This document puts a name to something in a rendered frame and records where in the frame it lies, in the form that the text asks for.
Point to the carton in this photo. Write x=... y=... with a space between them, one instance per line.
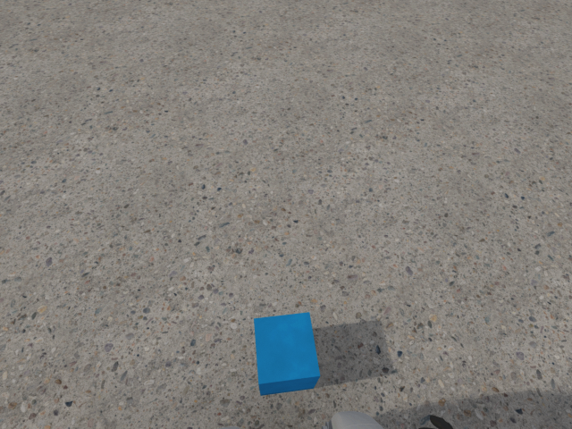
x=286 y=355

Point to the robot right thigh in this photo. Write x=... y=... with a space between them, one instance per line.
x=351 y=420

